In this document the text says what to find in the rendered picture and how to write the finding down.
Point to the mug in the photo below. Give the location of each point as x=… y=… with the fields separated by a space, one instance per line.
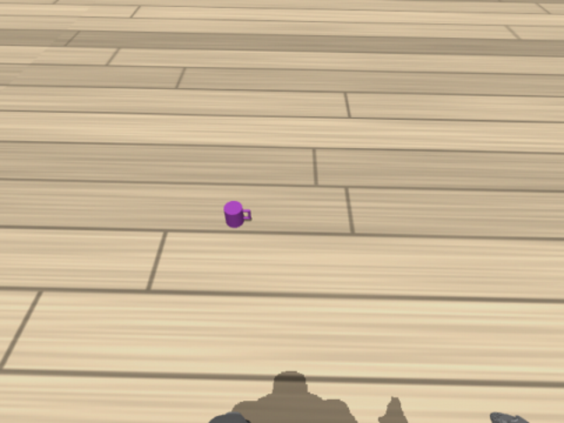
x=234 y=214

